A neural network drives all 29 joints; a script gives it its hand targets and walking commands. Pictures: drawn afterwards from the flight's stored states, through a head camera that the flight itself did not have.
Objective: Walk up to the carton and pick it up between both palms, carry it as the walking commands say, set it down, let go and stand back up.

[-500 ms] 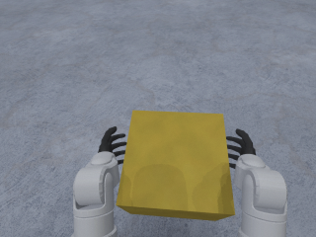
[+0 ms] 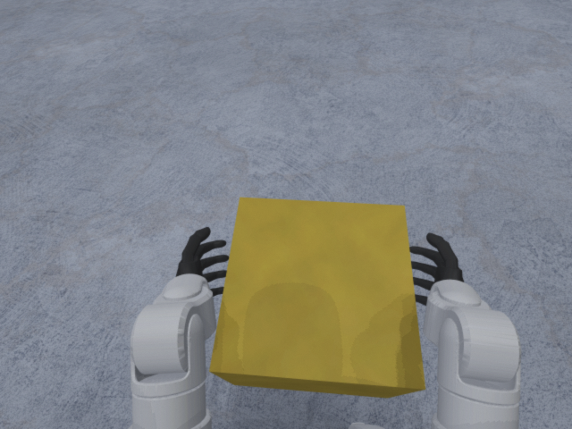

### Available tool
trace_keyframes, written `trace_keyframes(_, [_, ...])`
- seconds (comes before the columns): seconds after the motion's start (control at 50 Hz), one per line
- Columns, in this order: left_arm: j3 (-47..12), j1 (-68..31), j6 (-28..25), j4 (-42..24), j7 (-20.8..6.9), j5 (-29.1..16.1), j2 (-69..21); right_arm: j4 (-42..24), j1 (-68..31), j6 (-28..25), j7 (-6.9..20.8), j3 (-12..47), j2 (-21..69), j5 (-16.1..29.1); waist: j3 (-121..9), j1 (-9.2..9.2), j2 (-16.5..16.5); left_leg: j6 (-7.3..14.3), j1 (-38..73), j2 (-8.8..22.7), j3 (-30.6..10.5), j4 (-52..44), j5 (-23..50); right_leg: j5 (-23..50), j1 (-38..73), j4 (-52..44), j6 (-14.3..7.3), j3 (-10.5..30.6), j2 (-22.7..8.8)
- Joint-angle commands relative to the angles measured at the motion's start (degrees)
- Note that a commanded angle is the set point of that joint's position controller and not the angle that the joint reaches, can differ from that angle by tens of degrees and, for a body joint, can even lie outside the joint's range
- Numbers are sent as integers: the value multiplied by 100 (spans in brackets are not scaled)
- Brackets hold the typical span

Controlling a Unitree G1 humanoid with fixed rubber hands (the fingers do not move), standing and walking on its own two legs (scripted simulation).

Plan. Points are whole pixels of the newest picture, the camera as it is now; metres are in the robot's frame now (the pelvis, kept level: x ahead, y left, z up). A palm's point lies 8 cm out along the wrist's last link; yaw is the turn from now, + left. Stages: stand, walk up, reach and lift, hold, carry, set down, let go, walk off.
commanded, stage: carry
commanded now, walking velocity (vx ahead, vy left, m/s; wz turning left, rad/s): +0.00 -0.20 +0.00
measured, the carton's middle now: (315, 299) +0.30 -0.02 +0.00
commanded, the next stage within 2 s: none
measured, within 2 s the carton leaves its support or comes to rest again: neither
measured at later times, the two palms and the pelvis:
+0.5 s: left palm (315, 337) +0.21 -0.01 +0.11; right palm out of the picture +0.20 -0.32 +0.10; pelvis -0.07 -0.16 +0.00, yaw +1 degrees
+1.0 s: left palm (479, 424) +0.12 -0.15 +0.11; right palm out of the picture +0.14 -0.46 +0.11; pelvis -0.14 -0.32 +0.01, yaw +6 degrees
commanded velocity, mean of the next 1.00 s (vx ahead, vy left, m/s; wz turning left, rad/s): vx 0.00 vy -0.12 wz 0.00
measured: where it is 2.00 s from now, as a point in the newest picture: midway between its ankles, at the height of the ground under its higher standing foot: outside the picture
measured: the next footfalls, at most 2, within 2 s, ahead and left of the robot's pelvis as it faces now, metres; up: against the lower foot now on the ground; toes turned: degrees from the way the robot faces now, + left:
left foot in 0.34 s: -0.04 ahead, +0.02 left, +0.00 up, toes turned +10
right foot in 0.56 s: +0.01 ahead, -0.33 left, +0.00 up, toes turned +0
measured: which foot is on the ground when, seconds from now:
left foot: up 0.00-0.32, down 0.34-0.56, up 0.58-0.94, down 0.96-1.00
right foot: down 0.00-0.34, up 0.36-0.54, down 0.56-1.00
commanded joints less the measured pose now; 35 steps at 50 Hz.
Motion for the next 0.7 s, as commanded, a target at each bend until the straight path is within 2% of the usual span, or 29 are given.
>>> trace_keyframes(0.0, [-3128, -2258, -378, -1120, -1380, -2229, -5709, -1210, -3532, -274, 1625, 4421, 6073, 3203, -2341, 186, -1319, 210, -926, -676, 203, 1543, -306, 3348, 2553, -1842, -659, 1419, -1341])
trace_keyframes(0.04, [-3081, -1986, -413, -1058, -1405, -2225, -5630, -1140, -3172, -292, 1582, 4321, 5921, 3096, -2418, 161, -1273, 180, -877, -644, 138, 1568, -189, 3348, 2388, -1840, -637, 1402, -1324])
trace_keyframes(0.06, [-3080, -2060, -394, -988, -1396, -2182, -5615, -872, -3114, -240, 1581, 4314, 5971, 3056, -2456, 188, -1031, 213, -824, -780, 163, 1605, -165, 2926, 2282, -2034, -554, 1658, -1410])
trace_keyframes(0.08, [-3023, -1911, -343, -789, -1393, -2090, -5614, -909, -3252, -206, 1569, 4380, 5945, 3074, -2387, 220, -1060, 215, -799, -747, 156, 1391, -197, 2470, 2303, -2145, -600, 1726, -1449])
trace_keyframes(0.1, [-3008, -1823, -392, -925, -1400, -2110, -5529, -1024, -3155, -230, 1566, 4409, 5845, 3065, -2258, 225, -1234, 200, -826, -834, 193, 1231, -109, 2664, 2291, -2348, -447, 2036, -1527])
trace_keyframes(0.16, [-3024, -1698, -350, -810, -1432, -2118, -5462, -973, -3067, -196, 1541, 4377, 5764, 3011, -2266, 205, -1183, 231, -195, -898, 245, 856, 8, 1843, 1849, -2690, -350, 2005, -1444])
trace_keyframes(0.18, [-3100, -2088, -390, -1142, -1408, -2234, -5443, -777, -2893, -179, 1544, 4230, 5861, 2973, -2203, 186, -1226, 232, -76, -890, 239, 586, 89, 2045, 1659, -2681, -290, 1857, -1365])
trace_keyframes(0.2, [-3147, -1996, -325, -999, -1436, -2245, -5511, -921, -2935, -176, 1525, 4212, 5777, 2930, -2189, 169, -1206, 294, 168, -979, 378, 343, 215, 1784, 1632, -2873, -30, 1665, -1291])
trace_keyframes(0.24, [-3117, -1835, -260, -787, -1441, -2132, -5563, -955, -2982, -146, 1537, 4217, 5744, 2967, -2254, 90, -1619, 521, 1531, -970, 621, -999, 241, 1334, 787, -3483, 902, 1213, -1010])
trace_keyframes(0.26, [-3266, -2372, -287, -1148, -1425, -2211, -5670, -905, -2908, -187, 1557, 4129, 5968, 3047, -2394, -12, -1568, 759, 2725, -808, 674, -2064, 158, 2032, 184, -3336, 1578, 825, -891])
trace_keyframes(0.28, [-3311, -2478, -245, -1300, -1428, -2211, -5528, -986, -2780, -171, 1567, 4049, 5915, 3068, -2186, -321, -1361, 1193, 4163, -451, 782, -3539, 431, 3079, -1054, -2344, 2877, -39, -181])
trace_keyframes(0.3, [-3304, -2583, -208, -1189, -1372, -2183, -5453, -645, -2956, -195, 1565, 3832, 5892, 2955, -2615, -320, 2494, 2106, 3643, 2239, -2532, -3740, 678, -450, -1388, 2411, 2643, -169, 265])
trace_keyframes(0.32, [-3252, -2553, -181, -1237, -1395, -2181, -5310, -443, -2605, -165, 1589, 3711, 5837, 2834, -1792, -37, 2670, 2207, 1719, 2644, -3065, -3364, 1772, -997, -1373, 3170, 1277, 1310, -723])
trace_keyframes(0.34, [-3428, -2997, -177, -1296, -1386, -2292, -5324, -260, -2632, -150, 1586, 3651, 5838, 2771, -1287, -21, 1700, 1964, 984, 2122, -2144, -3250, 1620, -802, -1089, 3470, 815, 1592, -902])
trace_keyframes(0.36, [-3492, -2594, -129, -972, -1389, -2183, -5474, -649, -2954, -198, 1618, 3801, 5738, 2858, -1166, 82, 999, 1549, 1070, 1694, -1671, -3054, 1588, -523, -925, 2934, 565, 1631, -869])
trace_keyframes(0.38, [-3467, -2813, -186, -1053, -1396, -2217, -5553, -789, -3266, -208, 1624, 3893, 5809, 2907, -1380, 179, 802, 1196, 1437, 1192, -1007, -2726, 2012, -298, -784, 1632, 414, 1313, -872])
trace_keyframes(0.4, [-3394, -2638, -134, -841, -1381, -2174, -5599, -976, -3530, -197, 1654, 3971, 5782, 3005, -1376, 203, 1008, 994, 1669, 847, -637, -2304, 3321, -575, -404, 512, 359, 508, -513])
trace_keyframes(0.42, [-3363, -2521, -101, -808, -1372, -2251, -5632, -806, -3215, -154, 1624, 3864, 5772, 2898, -1398, 118, 1439, 868, 1797, 789, -535, -1944, 4519, -872, -212, -138, 351, 147, -414])
trace_keyframes(0.44, [-3371, -2682, -118, -891, -1357, -2229, -5502, -799, -3138, -133, 1580, 3805, 5789, 2826, -1534, 102, 1433, 817, 1794, 735, -419, -1804, 4812, -863, 229, -424, 447, -364, -49])
trace_keyframes(0.46, [-3346, -2552, -99, -766, -1340, -2244, -5606, -897, -3279, -162, 1516, 3747, 5767, 2822, -1822, 149, 1681, 754, 1811, 794, -394, -1631, 4739, -602, 659, -933, 504, -381, 12])
trace_keyframes(0.48, [-3269, -2344, -88, -677, -1334, -2263, -5432, -616, -2889, -110, 1478, 3654, 5633, 2705, -1915, 179, 1361, 658, 1620, 594, -237, -1177, 4719, -354, 1238, -1568, 544, -430, 89])
trace_keyframes(0.5, [-3224, -2229, -123, -722, -1354, -2282, -5529, -828, -2921, -150, 1464, 3779, 5645, 2719, -2447, 170, 336, 493, 1078, 382, -26, -534, 3627, 739, 2043, -1689, 485, -87, -239])
trace_keyframes(0.52, [-3179, -2280, -127, -817, -1362, -2318, -5358, -831, -2861, -100, 1462, 3831, 5655, 2711, -2496, 114, -1659, 92, -183, -370, 365, 401, 677, 3274, 2591, -1985, -11, 1904, -1708])
trace_keyframes(0.54, [-3270, -2418, -241, -1120, -1364, -2422, -5453, -1134, -3133, -148, 1473, 4065, 5814, 2897, -2312, 125, -2623, 98, -1015, -733, 199, 1106, -1433, 4990, 2841, -1589, -522, 2219, -1956])
trace_keyframes(0.56, [-3194, -2138, -225, -917, -1398, -2337, -5503, -1217, -3288, -177, 1485, 4202, 5804, 2990, -2460, 158, -2269, 179, -1048, -693, 32, 1412, -1492, 5175, 2798, -1516, -632, 2043, -1911])
trace_keyframes(0.6, [-3028, -1967, -292, -937, -1418, -2247, -5654, -1356, -3546, -206, 1524, 4434, 5940, 3165, -2435, 199, -1367, 233, -913, -798, -18, 1801, -850, 4592, 2558, -1683, -547, 1824, -1518])
trace_keyframes(0.64, [-2898, -1880, -363, -843, -1412, -2165, -5473, -1018, -3375, -214, 1494, 4468, 6026, 3156, -2555, 188, -1529, 156, -892, -706, 42, 1687, -276, 4049, 2965, -1676, -367, 1444, -1310])
trace_keyframes(0.66, [-2928, -1867, -356, -821, -1411, -2137, -5515, -1046, -3436, -233, 1530, 4405, 5975, 3183, -2555, 194, -1286, 196, -857, -727, 0, 1630, -209, 3294, 2636, -1805, -415, 1604, -1407])
trace_keyframes(0.68, [-2934, -2029, -420, -995, -1438, -2240, -5547, -1022, -3359, -244, 1487, 4435, 6067, 3140, -2687, 177, -1421, 190, -872, -764, -24, 1544, -123, 3107, 2754, -1866, -316, 1618, -1343])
